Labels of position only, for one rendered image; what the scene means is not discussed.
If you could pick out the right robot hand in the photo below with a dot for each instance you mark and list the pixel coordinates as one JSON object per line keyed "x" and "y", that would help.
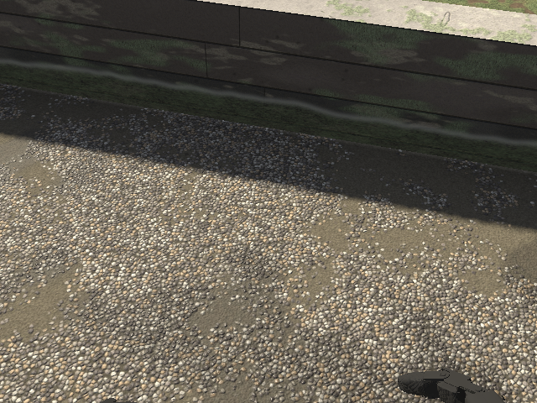
{"x": 448, "y": 385}

